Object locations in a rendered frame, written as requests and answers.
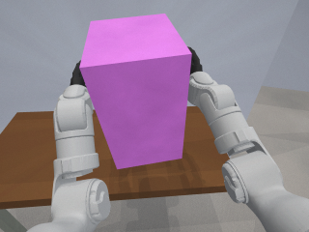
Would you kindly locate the robot left upper arm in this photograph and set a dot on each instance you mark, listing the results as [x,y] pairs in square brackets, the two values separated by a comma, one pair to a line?
[77,206]

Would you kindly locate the left robot hand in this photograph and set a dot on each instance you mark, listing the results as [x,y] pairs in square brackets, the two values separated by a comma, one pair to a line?
[77,78]

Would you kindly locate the right robot forearm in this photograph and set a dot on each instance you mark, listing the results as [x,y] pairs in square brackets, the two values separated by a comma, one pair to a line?
[218,104]

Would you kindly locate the left robot forearm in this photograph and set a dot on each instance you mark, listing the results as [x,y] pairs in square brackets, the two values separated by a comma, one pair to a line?
[74,135]

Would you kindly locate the carton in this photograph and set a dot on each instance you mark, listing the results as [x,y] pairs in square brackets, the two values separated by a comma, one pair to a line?
[137,70]

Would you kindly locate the right robot hand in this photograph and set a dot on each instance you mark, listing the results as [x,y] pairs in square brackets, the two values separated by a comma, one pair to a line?
[195,62]

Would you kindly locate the table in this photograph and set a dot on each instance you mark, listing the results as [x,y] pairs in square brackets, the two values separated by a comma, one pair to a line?
[28,151]

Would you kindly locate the robot right upper arm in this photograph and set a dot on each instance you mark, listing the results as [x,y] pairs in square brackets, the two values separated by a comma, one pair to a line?
[254,180]

